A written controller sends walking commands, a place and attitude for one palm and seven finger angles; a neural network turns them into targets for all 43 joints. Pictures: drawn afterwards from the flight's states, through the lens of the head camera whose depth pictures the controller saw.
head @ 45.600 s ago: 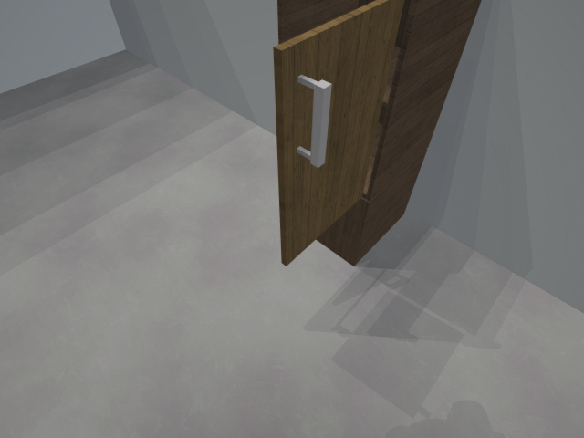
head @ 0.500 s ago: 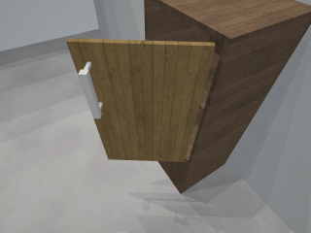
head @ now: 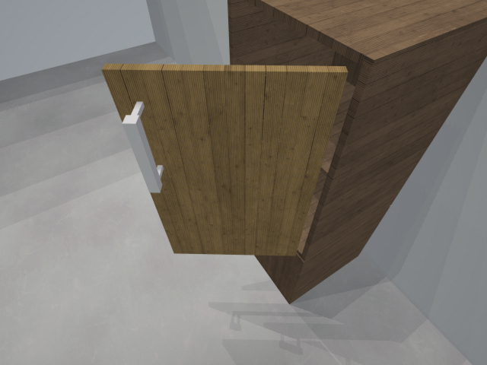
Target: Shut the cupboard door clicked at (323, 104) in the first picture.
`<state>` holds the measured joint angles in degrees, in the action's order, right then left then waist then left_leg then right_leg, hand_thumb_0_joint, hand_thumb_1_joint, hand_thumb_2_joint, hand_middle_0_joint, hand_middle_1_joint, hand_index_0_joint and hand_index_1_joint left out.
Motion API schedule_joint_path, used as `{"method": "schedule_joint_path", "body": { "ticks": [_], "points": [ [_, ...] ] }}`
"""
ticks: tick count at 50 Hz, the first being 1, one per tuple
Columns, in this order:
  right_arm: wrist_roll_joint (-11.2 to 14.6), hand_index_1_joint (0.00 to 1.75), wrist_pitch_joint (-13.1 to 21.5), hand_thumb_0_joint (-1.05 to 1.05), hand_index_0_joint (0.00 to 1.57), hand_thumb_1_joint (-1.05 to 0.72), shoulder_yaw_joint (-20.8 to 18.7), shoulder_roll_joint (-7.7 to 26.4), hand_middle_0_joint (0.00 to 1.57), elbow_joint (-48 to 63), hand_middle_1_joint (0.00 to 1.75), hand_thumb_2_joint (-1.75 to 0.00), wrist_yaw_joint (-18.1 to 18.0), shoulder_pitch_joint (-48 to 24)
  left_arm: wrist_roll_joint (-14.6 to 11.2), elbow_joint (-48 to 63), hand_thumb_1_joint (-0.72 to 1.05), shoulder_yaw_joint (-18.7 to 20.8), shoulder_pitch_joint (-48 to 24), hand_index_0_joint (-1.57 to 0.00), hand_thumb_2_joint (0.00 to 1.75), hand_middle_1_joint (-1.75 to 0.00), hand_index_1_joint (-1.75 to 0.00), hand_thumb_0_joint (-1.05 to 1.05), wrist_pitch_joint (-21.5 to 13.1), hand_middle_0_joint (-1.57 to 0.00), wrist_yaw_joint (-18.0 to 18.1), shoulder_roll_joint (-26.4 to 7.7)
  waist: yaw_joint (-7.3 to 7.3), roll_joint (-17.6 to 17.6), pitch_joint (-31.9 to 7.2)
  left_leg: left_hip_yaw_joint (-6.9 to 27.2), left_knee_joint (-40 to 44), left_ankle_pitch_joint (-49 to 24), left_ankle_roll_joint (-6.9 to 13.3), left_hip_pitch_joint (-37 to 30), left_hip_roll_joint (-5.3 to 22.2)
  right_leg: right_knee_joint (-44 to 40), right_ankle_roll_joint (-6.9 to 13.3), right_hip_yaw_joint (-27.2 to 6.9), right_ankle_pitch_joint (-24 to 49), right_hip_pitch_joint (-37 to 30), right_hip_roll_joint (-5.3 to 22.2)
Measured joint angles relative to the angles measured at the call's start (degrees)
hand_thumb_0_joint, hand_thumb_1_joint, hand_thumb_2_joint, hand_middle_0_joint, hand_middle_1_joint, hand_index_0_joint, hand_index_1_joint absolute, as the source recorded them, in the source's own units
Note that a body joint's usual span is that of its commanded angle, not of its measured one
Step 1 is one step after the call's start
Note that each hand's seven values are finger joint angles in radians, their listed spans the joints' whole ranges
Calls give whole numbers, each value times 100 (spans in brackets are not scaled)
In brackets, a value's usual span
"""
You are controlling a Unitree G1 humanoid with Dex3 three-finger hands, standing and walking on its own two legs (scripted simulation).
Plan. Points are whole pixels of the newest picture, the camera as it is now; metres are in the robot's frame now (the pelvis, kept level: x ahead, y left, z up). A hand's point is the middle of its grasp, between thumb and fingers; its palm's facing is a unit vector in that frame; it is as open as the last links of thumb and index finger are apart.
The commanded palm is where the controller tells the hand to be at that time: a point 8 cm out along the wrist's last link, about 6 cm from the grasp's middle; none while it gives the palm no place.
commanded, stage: come to a stop and stand still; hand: left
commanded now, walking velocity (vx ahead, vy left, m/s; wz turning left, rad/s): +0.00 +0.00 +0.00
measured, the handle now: (147, 150) +0.43 +0.21 +0.11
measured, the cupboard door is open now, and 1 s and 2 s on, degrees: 56 56 56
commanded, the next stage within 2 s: look again from close up in 1.04 s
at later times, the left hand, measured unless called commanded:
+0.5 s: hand out of the picture +0.07 +0.20 -0.17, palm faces -0.01 -0.98 -0.21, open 7.3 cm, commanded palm none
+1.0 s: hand out of the picture +0.05 +0.20 -0.18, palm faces +0.00 -0.99 -0.16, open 7.4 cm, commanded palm none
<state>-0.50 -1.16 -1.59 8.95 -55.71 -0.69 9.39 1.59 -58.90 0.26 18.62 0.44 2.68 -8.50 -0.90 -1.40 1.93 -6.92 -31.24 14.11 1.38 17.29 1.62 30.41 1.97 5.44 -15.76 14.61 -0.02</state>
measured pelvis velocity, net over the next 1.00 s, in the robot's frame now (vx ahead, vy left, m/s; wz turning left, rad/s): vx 0.05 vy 0.03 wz -0.01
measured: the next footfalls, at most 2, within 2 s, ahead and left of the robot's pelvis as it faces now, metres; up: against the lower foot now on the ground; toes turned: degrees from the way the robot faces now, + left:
none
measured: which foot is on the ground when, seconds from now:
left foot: down 0.00-1.00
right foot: down 0.00-1.00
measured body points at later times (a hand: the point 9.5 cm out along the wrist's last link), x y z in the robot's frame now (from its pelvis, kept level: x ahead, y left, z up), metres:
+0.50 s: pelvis +0.02 +0.02 +0.01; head +0.04 +0.02 +0.45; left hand +0.07 +0.25 -0.15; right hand +0.01 -0.19 -0.15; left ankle +0.03 +0.10 -0.73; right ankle +0.01 -0.10 -0.73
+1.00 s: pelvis +0.05 +0.03 +0.01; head +0.07 +0.05 +0.46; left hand +0.05 +0.25 -0.16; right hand +0.07 -0.20 -0.15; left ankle +0.03 +0.10 -0.73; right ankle +0.01 -0.10 -0.73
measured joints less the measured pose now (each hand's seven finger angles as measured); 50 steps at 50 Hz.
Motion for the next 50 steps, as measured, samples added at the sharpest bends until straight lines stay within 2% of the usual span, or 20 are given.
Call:
{"method": "schedule_joint_path", "body": {
  "ticks": [4,8,18,25,37,50],
  "points": [
    [-40,30,22,-1,20,-93,-13,122,20,33,30,-90,42,358,-16,110,90,-19,25,-20,90,-30,-30,1,-36,-20,-6,-56,125,-34,-171,28,-152,113,101,-34,-60,187,-21,10,-166,-34,59],
    [-65,30,40,0,19,-93,61,157,20,-67,30,-90,44,667,-26,234,90,-26,-104,-20,90,-30,-30,1,-64,-20,-34,-122,158,-6,-261,-21,-35,107,156,-140,-125,163,-82,-39,-184,-85,117],
    [-58,30,139,0,19,-92,271,-1,20,-433,30,-90,39,911,-87,298,91,-95,-454,-20,90,-30,-30,1,-113,-20,-74,-152,200,107,-54,-85,404,-70,199,-321,-215,-175,-146,-104,-33,-204,170],
    [-41,30,193,0,19,-91,300,-83,20,-639,30,-90,10,825,-102,69,92,-89,-420,-20,90,-30,-30,1,-88,-20,-55,-161,169,167,0,-106,494,-24,216,-449,-240,-290,-187,-129,-52,-337,182],
    [-17,30,248,1,19,-93,255,26,20,-818,30,-90,-63,504,-85,-321,91,-139,-198,-20,90,-30,-30,1,-86,-20,-49,-55,66,258,7,-158,622,77,265,-696,-294,-453,-269,-189,-103,-581,220],
    [-13,30,274,0,20,-93,262,29,20,-905,30,-90,-113,367,-77,-473,91,-141,-210,-20,90,-30,-30,1,-83,-20,-38,-39,30,326,10,-172,746,110,314,-874,-364,-569,-338,-207,-127,-755,276]
  ]
}}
